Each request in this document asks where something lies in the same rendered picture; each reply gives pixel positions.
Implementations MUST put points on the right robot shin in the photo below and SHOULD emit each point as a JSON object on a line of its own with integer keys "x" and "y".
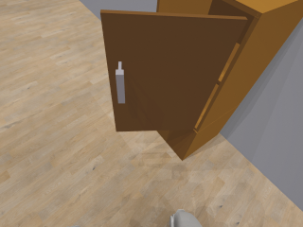
{"x": 180, "y": 210}

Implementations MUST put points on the cupboard door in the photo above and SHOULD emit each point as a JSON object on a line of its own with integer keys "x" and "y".
{"x": 171, "y": 64}

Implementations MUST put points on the robot right thigh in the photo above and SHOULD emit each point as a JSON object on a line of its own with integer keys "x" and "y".
{"x": 183, "y": 219}

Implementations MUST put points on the handle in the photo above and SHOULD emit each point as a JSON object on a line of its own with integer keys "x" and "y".
{"x": 120, "y": 84}

